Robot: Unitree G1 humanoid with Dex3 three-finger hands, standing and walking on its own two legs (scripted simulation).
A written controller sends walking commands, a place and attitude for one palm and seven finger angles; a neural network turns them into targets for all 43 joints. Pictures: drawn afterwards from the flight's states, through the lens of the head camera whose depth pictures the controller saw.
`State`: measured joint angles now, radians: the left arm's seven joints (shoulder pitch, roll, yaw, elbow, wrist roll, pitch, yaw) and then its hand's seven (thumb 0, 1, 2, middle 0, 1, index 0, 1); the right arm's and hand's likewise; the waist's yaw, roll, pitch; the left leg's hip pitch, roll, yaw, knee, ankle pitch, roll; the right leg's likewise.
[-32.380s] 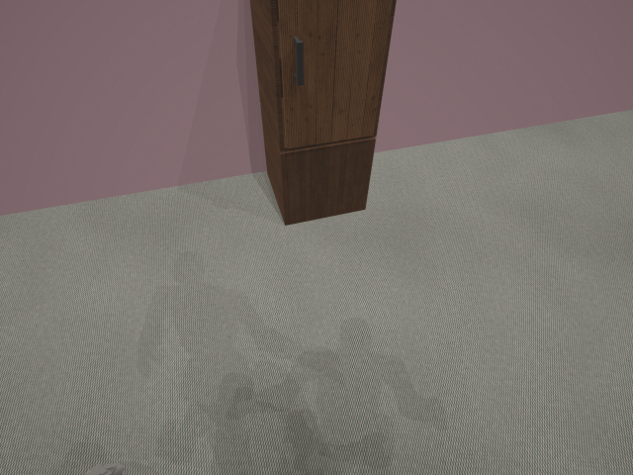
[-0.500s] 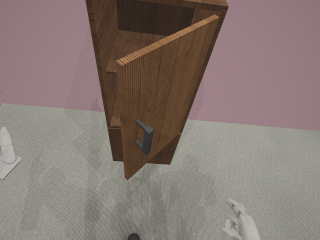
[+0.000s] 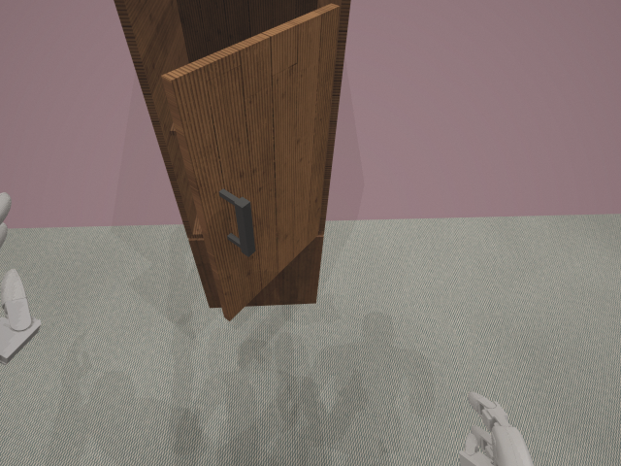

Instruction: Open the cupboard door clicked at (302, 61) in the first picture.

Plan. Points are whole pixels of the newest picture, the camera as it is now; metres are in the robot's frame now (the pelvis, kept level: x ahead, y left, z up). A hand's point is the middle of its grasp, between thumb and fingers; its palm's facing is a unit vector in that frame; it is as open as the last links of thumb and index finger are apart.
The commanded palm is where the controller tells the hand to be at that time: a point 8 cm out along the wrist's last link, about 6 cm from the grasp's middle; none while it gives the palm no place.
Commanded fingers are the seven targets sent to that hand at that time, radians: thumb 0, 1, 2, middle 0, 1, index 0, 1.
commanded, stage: stop stepping back and stand still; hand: left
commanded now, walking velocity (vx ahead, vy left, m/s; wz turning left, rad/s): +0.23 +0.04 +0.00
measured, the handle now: (237, 223) +0.50 +0.14 -0.01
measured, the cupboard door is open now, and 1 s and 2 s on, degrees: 48 48 48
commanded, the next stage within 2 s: let the arm hang, fingers relaxed in 0.88 s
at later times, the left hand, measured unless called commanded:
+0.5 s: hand out of the picture +0.15 +0.28 +0.17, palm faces +0.43 -0.78 -0.45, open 7.4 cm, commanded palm +0.09 +0.32 +0.18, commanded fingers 0.00 0.90 0.90 -0.20 -0.30 -0.20 -0.30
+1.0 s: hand out of the picture +0.14 +0.31 +0.15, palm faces +0.41 -0.77 -0.48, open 7.4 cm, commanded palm none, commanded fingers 0.00 0.90 0.90 -0.20 -0.30 -0.20 -0.30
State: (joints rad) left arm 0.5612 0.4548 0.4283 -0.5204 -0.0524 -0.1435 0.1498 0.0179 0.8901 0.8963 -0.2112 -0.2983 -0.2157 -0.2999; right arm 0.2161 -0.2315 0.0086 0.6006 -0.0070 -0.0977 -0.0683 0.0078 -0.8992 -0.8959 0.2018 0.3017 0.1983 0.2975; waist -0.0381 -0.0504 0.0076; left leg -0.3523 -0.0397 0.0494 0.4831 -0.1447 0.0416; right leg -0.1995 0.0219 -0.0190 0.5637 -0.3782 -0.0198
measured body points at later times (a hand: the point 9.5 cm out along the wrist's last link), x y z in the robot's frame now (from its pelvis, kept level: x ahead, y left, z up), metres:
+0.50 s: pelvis -0.04 +0.01 +0.01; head -0.04 +0.02 +0.46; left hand +0.12 +0.32 +0.19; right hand +0.14 -0.20 -0.07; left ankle -0.01 +0.13 -0.73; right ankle -0.05 -0.09 -0.73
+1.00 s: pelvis -0.05 +0.03 +0.01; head -0.04 +0.04 +0.46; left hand +0.11 +0.34 +0.18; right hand +0.12 -0.19 -0.08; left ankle -0.01 +0.13 -0.73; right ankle -0.05 -0.09 -0.73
